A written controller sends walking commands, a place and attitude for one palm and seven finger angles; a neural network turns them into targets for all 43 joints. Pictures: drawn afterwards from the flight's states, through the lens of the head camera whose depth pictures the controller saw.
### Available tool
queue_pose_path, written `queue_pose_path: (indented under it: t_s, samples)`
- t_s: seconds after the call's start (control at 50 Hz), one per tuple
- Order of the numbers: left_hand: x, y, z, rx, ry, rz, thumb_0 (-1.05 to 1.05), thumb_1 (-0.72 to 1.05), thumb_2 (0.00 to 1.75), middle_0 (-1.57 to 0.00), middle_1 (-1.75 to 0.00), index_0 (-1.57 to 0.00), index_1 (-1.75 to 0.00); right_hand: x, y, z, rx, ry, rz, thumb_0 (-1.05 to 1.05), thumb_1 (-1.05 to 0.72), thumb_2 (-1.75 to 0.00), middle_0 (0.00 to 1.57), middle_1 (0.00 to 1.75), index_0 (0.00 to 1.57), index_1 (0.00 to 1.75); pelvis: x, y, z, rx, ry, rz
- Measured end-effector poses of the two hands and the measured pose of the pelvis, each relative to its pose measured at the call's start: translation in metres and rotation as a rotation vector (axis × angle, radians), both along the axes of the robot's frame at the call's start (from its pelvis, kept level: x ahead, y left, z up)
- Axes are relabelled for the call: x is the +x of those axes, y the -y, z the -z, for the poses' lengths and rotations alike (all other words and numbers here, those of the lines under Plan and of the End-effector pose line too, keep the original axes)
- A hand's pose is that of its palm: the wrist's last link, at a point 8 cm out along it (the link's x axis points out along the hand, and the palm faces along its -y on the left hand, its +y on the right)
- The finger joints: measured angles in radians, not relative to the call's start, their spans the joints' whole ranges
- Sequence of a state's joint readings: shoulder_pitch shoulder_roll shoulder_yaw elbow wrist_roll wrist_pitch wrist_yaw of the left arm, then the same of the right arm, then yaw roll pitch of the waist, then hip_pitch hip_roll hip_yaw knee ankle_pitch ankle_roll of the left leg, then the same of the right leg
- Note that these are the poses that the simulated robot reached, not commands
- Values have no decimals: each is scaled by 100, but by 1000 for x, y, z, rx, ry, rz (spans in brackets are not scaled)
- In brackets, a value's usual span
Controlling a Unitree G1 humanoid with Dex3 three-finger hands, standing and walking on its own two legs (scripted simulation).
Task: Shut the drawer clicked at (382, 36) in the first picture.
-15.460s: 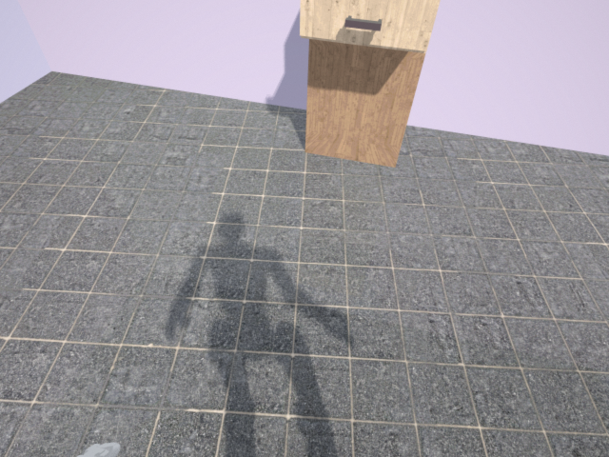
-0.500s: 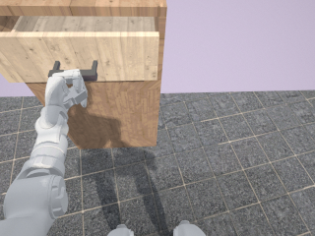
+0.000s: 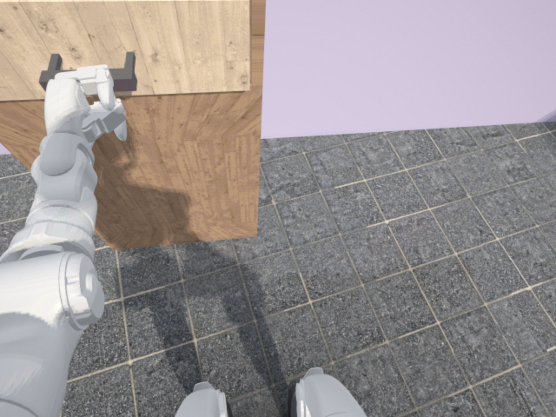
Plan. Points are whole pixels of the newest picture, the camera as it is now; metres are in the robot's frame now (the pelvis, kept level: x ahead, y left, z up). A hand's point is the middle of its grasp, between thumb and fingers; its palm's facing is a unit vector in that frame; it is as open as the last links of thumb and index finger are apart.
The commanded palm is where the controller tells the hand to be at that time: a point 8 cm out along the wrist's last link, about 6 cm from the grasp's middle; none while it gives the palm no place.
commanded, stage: push the drawer shut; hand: left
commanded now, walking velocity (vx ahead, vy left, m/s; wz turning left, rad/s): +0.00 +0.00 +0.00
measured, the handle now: (92, 70) +0.60 +0.21 +0.09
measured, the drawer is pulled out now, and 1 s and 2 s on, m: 0.02 0.00 0.00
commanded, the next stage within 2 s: pull the fist back off the drawer in 0.34 s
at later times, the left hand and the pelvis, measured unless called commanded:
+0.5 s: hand (112, 99) +0.55 +0.18 +0.09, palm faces +0.03 -1.00 -0.05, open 2.8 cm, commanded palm +0.55 +0.21 +0.09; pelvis -0.01 +0.00 -0.01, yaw +1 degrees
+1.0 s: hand (111, 111) +0.53 +0.18 +0.08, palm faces +0.03 -1.00 -0.03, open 3.2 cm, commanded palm +0.48 +0.22 +0.09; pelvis +0.01 +0.01 +0.00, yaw -2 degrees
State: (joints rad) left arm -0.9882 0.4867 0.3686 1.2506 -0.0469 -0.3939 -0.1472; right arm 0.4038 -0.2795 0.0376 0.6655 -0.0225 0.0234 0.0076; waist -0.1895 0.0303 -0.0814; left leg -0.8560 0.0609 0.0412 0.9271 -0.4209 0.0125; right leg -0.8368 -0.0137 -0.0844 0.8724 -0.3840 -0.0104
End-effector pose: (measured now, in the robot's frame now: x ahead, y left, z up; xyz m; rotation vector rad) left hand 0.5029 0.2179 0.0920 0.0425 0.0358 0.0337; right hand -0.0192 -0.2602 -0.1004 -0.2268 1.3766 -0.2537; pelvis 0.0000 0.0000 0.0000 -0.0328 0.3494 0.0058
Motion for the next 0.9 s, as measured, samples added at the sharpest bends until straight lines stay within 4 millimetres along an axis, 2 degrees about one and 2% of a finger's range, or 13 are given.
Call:
queue_pose_path:
  t_s: [0.14,0.28,0.48,0.74,0.9]
  samples:
    - [20,-2,0,-2,-8,5,1,89,95,-140,-160,-140,-160,-12,-1,-4,-11,-51,17,0,-91,-90,21,30,20,30,4,0,2,-6,-30,3]
    - [21,-8,4,-1,-17,3,-5,79,98,-140,-160,-140,-160,-21,-4,-4,-6,-102,6,0,-91,-90,21,30,20,30,3,0,3,-15,-42,-13]
    - [23,-13,3,6,-23,-1,-5,72,100,-140,-160,-140,-160,-25,-5,-4,-29,-86,-19,0,-91,-90,21,30,20,30,-8,-2,9,-30,-57,-31]
    - [21,-11,1,-13,-14,8,0,78,96,-140,-160,-140,-160,-40,-14,-6,-12,-82,7,0,-91,-90,21,30,20,30,-13,-8,8,-29,-49,-7]
    - [13,-9,2,-27,4,4,1,86,91,-140,-160,-140,-160,-31,-21,-8,16,-72,44,0,-91,-90,21,30,20,30,0,-12,1,-18,-27,21]
